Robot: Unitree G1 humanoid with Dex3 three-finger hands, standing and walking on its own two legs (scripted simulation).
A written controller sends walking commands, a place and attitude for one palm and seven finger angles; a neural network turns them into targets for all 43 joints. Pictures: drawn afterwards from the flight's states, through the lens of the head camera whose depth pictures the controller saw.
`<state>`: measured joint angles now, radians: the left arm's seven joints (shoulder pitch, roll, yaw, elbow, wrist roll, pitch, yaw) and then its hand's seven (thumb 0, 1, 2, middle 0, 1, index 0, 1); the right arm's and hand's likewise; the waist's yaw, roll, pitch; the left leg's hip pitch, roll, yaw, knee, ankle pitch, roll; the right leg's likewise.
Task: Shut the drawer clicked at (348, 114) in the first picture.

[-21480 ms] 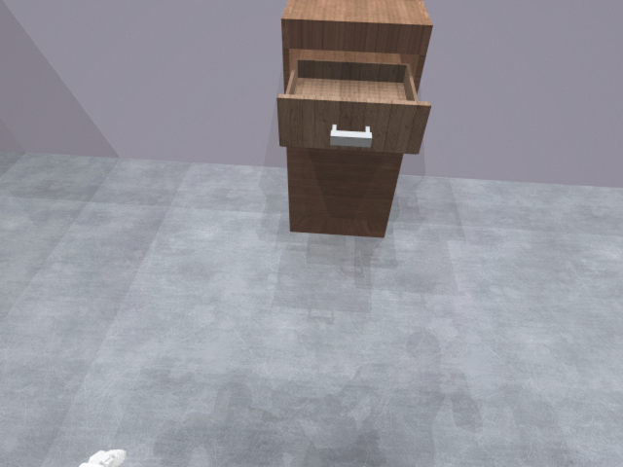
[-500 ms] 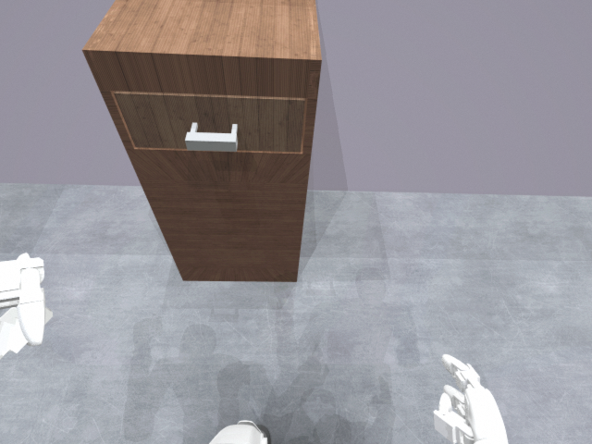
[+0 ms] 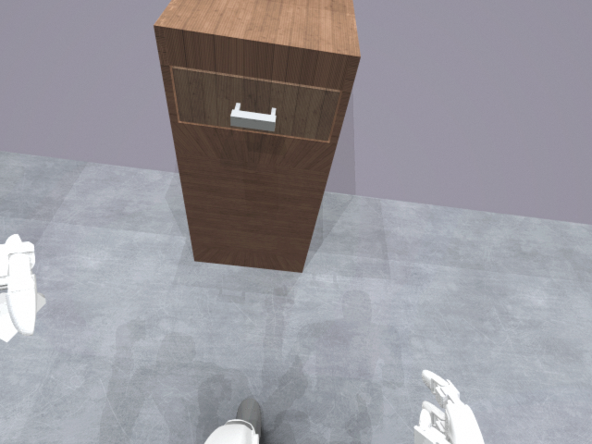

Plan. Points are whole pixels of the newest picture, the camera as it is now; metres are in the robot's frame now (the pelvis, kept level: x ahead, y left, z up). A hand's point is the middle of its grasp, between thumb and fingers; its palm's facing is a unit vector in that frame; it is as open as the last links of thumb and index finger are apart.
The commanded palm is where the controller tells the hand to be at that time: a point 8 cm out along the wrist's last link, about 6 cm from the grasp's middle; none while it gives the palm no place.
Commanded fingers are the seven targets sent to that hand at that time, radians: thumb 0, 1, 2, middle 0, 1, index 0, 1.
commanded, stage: stop stepping back and stand still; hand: left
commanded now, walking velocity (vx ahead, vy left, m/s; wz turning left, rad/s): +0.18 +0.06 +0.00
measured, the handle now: (254, 114) +0.79 +0.15 -0.03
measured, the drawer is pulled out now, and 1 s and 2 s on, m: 0.00 0.00 0.00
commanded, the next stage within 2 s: let the arm hang, fingers relaxed in 1.04 s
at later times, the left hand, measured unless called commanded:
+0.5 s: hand out of the picture +0.08 +0.24 +0.20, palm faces +0.17 -0.88 -0.44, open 3.3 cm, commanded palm +0.04 +0.30 +0.19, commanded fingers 0.00 0.90 0.90 -1.40 -1.60 -1.40 -1.60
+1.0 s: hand out of the picture +0.04 +0.27 +0.20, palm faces +0.30 -0.78 -0.55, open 3.2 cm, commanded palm -0.01 +0.31 +0.19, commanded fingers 0.00 0.90 0.90 -1.40 -1.60 -1.40 -1.60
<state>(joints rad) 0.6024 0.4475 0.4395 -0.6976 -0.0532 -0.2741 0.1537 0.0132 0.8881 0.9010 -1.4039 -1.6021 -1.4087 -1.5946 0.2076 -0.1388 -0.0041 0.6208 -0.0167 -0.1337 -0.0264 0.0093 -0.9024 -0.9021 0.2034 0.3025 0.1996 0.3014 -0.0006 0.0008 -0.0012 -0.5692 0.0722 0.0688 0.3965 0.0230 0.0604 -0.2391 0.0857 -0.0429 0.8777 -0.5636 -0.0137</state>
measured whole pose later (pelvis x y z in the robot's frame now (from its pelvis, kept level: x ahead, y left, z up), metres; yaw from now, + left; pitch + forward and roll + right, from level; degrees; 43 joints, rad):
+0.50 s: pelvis -0.12 +0.04 +0.02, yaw -7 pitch -2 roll -4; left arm 0.72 0.45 0.35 -0.72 -0.01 -0.19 0.14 0.02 0.89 0.90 -1.40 -1.60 -1.41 -1.59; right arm 0.30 -0.17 0.01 0.58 -0.02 -0.11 -0.05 0.01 -0.90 -0.90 0.20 0.30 0.20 0.30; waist -0.04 -0.03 -0.02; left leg -0.31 0.02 0.10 0.36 -0.17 0.04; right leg -0.33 0.04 -0.16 0.83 -0.47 -0.04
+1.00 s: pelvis -0.17 +0.05 +0.00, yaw -6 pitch +0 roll +0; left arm 0.64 0.50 0.47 -0.63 -0.02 -0.25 0.15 0.01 0.89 0.90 -1.40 -1.60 -1.41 -1.59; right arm 0.30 -0.13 0.04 0.61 -0.01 -0.12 -0.04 0.01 -0.90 -0.90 0.21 0.30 0.20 0.30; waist -0.04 -0.01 -0.03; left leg -0.35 0.07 0.01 0.73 -0.41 0.00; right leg -0.33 -0.01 -0.05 0.62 -0.46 -0.04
